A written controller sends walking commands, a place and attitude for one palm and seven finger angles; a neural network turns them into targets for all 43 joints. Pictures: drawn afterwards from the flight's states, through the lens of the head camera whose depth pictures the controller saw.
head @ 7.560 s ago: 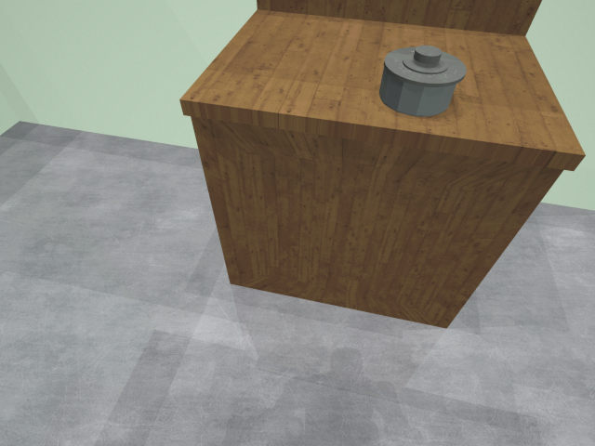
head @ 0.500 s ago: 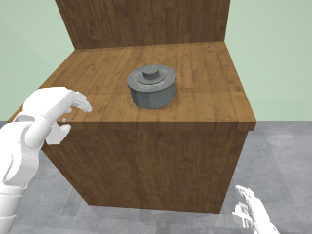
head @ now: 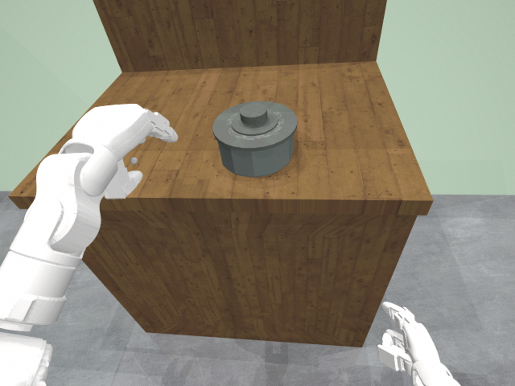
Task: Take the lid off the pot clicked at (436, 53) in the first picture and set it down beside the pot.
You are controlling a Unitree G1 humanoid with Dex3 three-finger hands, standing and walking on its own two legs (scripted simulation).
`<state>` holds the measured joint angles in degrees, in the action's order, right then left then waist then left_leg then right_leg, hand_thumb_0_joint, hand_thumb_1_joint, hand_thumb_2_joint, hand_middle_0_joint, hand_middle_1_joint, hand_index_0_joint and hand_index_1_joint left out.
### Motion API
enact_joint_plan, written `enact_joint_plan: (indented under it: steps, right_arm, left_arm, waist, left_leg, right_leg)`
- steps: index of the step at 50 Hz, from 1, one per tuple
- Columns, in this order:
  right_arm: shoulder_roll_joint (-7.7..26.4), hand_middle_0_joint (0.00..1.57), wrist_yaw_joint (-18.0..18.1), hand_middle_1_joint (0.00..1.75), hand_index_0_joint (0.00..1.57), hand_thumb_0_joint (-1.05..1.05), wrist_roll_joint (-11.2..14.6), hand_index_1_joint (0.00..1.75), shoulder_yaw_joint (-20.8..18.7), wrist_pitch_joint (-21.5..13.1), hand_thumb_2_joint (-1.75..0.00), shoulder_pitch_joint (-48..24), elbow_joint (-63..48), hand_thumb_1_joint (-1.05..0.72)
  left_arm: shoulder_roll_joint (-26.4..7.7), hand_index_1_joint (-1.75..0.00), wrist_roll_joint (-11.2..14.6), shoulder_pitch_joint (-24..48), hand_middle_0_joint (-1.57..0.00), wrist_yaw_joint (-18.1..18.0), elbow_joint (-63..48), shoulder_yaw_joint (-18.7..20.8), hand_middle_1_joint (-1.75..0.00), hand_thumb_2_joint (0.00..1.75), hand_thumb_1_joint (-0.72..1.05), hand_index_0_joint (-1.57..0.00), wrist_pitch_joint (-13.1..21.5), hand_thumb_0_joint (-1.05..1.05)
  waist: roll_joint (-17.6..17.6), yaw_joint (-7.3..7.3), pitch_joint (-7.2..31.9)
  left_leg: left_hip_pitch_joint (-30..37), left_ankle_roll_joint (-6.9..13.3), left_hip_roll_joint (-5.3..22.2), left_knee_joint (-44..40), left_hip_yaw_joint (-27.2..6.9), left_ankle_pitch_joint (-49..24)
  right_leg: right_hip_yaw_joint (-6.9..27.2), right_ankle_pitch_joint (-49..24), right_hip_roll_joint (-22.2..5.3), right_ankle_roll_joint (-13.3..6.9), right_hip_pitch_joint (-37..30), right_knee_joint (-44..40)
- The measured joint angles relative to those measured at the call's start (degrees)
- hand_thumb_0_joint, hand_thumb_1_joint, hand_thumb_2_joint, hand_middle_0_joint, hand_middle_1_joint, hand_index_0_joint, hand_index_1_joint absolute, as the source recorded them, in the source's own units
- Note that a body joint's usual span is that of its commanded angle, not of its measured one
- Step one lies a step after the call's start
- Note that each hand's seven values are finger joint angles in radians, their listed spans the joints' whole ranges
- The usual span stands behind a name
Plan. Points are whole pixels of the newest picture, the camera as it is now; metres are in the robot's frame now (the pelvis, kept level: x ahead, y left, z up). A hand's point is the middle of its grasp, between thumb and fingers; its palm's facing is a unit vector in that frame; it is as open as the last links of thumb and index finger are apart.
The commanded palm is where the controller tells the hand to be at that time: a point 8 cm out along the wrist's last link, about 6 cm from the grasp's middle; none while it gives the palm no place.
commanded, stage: move the open hand above the knob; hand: left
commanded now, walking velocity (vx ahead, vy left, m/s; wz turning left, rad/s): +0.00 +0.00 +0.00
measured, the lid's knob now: (253, 113) +0.57 +0.10 +0.15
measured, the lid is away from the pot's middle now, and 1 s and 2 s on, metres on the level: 0.00 0.00 0.00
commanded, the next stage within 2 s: none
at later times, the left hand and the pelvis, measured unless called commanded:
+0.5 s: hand (195, 126) +0.43 +0.16 +0.22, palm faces -0.08 -0.07 -0.99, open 9.9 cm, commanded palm +0.39 +0.17 +0.29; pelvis +0.03 -0.01 +0.00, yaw -1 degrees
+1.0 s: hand (222, 107) +0.48 +0.13 +0.22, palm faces -0.17 -0.07 -0.98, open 9.9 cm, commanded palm +0.46 +0.13 +0.29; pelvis +0.05 -0.02 +0.00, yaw -1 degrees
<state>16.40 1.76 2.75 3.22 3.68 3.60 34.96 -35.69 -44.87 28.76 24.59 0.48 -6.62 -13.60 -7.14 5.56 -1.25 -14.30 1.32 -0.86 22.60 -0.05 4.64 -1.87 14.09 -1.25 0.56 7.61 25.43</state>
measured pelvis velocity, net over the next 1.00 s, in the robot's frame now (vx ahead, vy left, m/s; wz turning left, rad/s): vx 0.05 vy -0.02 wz -0.01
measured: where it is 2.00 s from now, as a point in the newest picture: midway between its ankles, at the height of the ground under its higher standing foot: outside the picture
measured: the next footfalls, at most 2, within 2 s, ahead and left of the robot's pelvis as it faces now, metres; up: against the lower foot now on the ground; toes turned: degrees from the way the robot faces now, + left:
none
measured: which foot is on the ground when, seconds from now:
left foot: down 0.00-1.00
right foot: down 0.00-1.00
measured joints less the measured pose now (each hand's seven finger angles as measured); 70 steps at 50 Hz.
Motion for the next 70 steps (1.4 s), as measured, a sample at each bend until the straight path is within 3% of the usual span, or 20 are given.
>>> enact_joint_plan:
  steps: [15, 37, 52, 70]
  right_arm:
    - [0.02, 0.20, -1.12, 0.29, 0.20, 0.01, 0.03, 0.29, 0.29, 1.79, -0.90, 0.39, 0.78, -0.90]
    - [1.51, 0.20, -1.32, 0.29, 0.20, 0.01, 0.17, 0.29, -0.97, 3.97, -0.90, 1.35, 1.36, -0.90]
    - [0.86, 0.20, -0.44, 0.29, 0.20, 0.01, 0.20, 0.29, -0.44, 4.26, -0.90, 1.42, 2.67, -0.90]
    - [0.73, 0.20, 0.10, 0.29, 0.20, 0.01, -0.62, 0.29, -1.44, 3.62, -0.90, 6.95, 5.64, -0.90]
  left_arm:
    - [4.57, -0.08, -2.21, 9.27, -0.90, -0.54, 7.55, -6.05, -0.08, 1.74, -0.40, -0.90, -3.72, 0.00]
    - [7.10, -0.08, -2.89, 16.92, -0.89, 2.09, 16.42, -7.54, -0.08, 1.74, -0.40, -0.90, -8.18, 0.00]
    - [9.80, -0.08, -4.21, 27.70, -0.89, 3.85, 30.19, -11.39, -0.08, 1.74, -0.40, -0.90, -10.66, 0.00]
    - [13.54, -0.08, -6.53, 40.28, -0.89, 2.65, 47.57, -10.88, -0.08, 1.74, -0.40, -0.90, -9.54, 0.00]
  waist:
    - [0.35, -1.51, 1.16]
    - [0.52, -3.44, 2.60]
    - [1.65, -4.68, 3.04]
    - [3.20, -7.89, 4.09]
  left_leg:
    - [-0.87, -0.20, -0.12, 0.28, 0.51, 1.39]
    - [-0.68, -1.17, 0.40, 0.96, 0.76, 4.11]
    - [-1.44, -1.06, 0.16, 1.34, 0.42, 4.83]
    - [-2.73, -0.08, -0.19, 0.03, 2.42, 4.72]
  right_leg:
    - [0.53, 1.44, -0.18, -0.19, 1.22, 0.67]
    - [0.88, 4.21, 0.32, -1.26, 1.33, 1.63]
    - [0.53, 4.89, 0.14, -1.30, 1.78, 1.69]
    - [2.54, 3.79, -0.41, -0.18, 3.54, -0.12]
